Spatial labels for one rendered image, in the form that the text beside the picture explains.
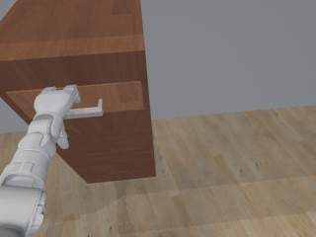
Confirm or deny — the drawer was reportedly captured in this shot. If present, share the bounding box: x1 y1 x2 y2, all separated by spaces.
6 81 143 119

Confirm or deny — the robot left hand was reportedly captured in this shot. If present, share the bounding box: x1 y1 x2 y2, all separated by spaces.
34 84 81 149

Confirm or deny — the left robot upper arm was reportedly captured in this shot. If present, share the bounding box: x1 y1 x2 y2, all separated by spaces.
0 185 47 237

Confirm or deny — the handle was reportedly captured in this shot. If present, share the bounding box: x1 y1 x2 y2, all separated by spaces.
63 99 104 119

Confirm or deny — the cabinet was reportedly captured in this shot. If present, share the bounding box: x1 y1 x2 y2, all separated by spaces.
0 0 156 184

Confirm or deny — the left robot forearm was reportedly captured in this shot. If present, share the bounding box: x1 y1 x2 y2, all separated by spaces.
0 111 63 190

